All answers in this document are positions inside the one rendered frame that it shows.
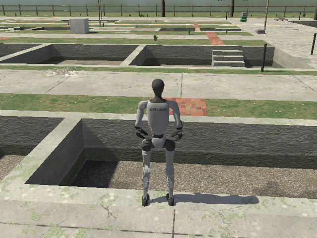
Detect left robot foot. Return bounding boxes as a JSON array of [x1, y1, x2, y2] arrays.
[[142, 193, 149, 207]]

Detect robot left upper arm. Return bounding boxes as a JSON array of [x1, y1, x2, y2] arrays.
[[135, 100, 148, 127]]

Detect left robot hand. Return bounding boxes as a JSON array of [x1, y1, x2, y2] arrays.
[[136, 130, 148, 139]]

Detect robot left forearm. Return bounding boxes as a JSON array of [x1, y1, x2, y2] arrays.
[[134, 120, 142, 133]]

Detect robot right forearm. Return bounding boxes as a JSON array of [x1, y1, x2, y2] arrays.
[[176, 121, 183, 134]]

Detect humanoid robot torso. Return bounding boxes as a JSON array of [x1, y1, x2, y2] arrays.
[[147, 99, 170, 149]]

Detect right robot hand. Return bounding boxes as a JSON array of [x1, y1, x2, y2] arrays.
[[171, 132, 183, 141]]

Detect robot right upper arm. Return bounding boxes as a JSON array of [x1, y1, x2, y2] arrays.
[[168, 100, 182, 128]]

